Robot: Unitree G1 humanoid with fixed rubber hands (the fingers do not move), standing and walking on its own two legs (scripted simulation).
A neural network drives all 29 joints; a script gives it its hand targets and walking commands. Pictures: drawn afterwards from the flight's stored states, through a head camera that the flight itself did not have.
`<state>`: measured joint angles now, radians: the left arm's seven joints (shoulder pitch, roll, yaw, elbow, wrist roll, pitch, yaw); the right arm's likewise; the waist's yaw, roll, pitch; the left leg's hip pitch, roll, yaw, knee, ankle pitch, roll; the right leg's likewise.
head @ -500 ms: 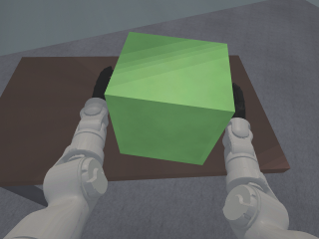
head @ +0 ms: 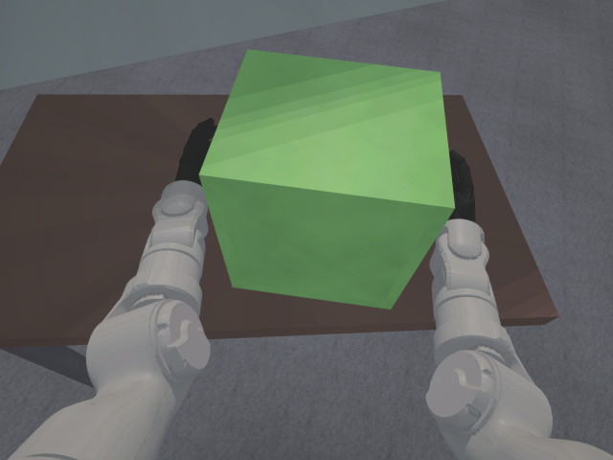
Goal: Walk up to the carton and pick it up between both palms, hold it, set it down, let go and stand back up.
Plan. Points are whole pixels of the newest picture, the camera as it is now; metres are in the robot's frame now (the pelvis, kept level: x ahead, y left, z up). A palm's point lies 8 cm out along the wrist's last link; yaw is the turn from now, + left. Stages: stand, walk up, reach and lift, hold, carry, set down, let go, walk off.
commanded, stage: set down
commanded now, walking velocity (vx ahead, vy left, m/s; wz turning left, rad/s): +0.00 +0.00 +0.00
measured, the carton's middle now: (325, 190) +0.47 -0.01 +0.03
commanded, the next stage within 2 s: none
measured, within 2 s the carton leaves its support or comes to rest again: neither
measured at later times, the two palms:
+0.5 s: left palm (186, 177) +0.47 +0.18 +0.07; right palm (459, 211) +0.42 -0.19 +0.06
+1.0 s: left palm (152, 163) +0.44 +0.21 +0.12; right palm (536, 204) +0.39 -0.25 +0.11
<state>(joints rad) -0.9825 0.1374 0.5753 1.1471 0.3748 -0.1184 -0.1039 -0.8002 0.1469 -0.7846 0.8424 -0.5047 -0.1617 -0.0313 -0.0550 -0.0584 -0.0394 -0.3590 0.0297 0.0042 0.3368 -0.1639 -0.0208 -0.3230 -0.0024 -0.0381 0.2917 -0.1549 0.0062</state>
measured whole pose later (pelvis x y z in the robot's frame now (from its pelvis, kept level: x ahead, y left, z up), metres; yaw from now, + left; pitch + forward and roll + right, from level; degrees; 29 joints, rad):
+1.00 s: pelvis -0.06 +0.00 -0.03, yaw +0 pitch +22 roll -1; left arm -1.26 0.47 -0.36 1.56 -0.55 -0.15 -0.03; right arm -1.10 -0.35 0.05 1.29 0.41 -0.04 -0.03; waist -0.12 0.01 -0.27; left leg -0.81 0.03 -0.02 0.60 -0.17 -0.02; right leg -0.78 0.00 -0.05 0.57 -0.18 -0.01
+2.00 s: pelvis -0.01 -0.01 +0.00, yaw -1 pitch +7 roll -1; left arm -0.90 0.54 -0.01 0.86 -0.41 0.29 -0.09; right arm -0.72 -0.36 0.02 0.58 0.45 0.28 -0.21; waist -0.11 0.04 -0.10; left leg -0.33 0.05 0.01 0.41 -0.20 -0.03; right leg -0.31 0.02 -0.03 0.38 -0.19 -0.01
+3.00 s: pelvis -0.03 -0.01 +0.00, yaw -1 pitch -4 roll -1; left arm -0.34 0.37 0.01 0.67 -0.27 0.05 -0.13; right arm -0.17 -0.19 0.03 0.51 0.33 0.06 -0.18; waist -0.06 -0.01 0.02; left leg -0.13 0.06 0.01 0.42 -0.21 -0.03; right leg -0.10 0.03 -0.03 0.36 -0.19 -0.02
